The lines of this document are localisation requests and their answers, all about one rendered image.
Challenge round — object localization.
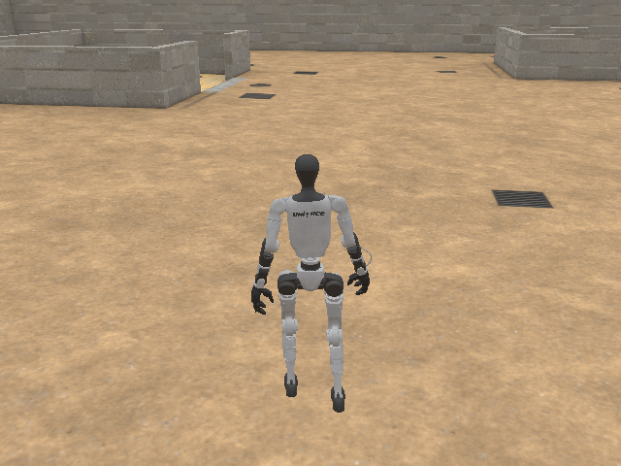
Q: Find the robot right forearm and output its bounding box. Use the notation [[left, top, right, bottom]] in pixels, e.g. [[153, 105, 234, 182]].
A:
[[347, 232, 368, 276]]

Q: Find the robot left foot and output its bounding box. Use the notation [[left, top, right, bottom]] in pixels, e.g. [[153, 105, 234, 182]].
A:
[[284, 373, 298, 397]]

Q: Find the right robot upper arm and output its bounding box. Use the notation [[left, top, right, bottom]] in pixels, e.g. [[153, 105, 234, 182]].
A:
[[328, 195, 356, 248]]

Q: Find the left robot hand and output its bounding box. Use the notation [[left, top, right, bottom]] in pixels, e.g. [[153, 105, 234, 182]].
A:
[[251, 286, 274, 315]]

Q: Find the left robot shin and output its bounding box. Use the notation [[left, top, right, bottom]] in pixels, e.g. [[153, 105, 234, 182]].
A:
[[281, 319, 297, 384]]

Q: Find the robot left forearm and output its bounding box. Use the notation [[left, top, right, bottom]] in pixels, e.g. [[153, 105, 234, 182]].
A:
[[253, 238, 274, 288]]

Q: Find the left robot upper arm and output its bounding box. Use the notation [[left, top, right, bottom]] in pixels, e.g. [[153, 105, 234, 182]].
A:
[[264, 197, 288, 253]]

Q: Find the right robot hand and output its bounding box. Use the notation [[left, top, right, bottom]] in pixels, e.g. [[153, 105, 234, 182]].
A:
[[347, 271, 370, 295]]

